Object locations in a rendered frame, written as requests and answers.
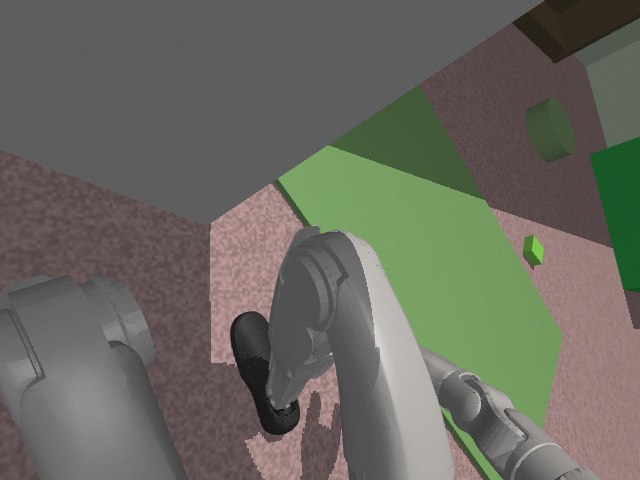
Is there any right robot hand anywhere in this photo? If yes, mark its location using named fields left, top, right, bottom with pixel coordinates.
left=419, top=345, right=462, bottom=398

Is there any bookshelf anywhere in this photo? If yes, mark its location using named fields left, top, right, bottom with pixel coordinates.
left=512, top=0, right=640, bottom=64

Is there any right robot foot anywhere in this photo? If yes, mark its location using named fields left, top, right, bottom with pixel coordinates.
left=230, top=311, right=300, bottom=435

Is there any right robot arm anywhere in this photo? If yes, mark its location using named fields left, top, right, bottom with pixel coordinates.
left=438, top=370, right=601, bottom=480

